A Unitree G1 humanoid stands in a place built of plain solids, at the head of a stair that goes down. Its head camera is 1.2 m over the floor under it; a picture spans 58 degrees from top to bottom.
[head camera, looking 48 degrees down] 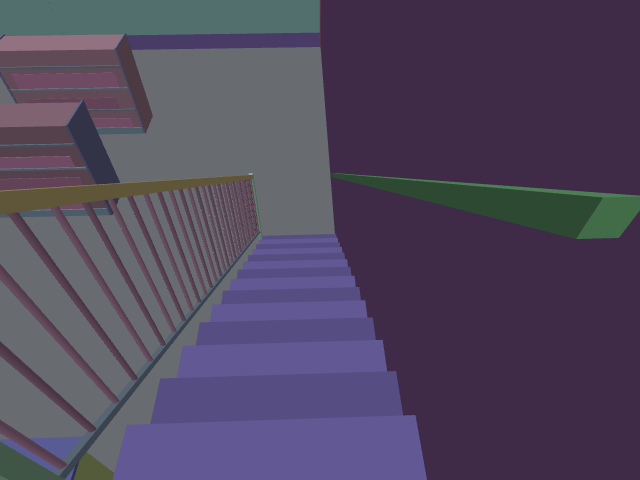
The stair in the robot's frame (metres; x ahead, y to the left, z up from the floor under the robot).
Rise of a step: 0.19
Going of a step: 0.24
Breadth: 0.91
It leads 2 degrees to the left of straight ahead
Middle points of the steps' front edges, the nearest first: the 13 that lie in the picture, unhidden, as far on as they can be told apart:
0.49 0.15 -0.19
0.73 0.16 -0.39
0.97 0.17 -0.58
1.21 0.18 -0.78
1.45 0.18 -0.97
1.69 0.19 -1.16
1.93 0.20 -1.36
2.17 0.21 -1.55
2.41 0.22 -1.75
2.65 0.22 -1.94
2.89 0.23 -2.13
3.13 0.24 -2.33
3.37 0.25 -2.52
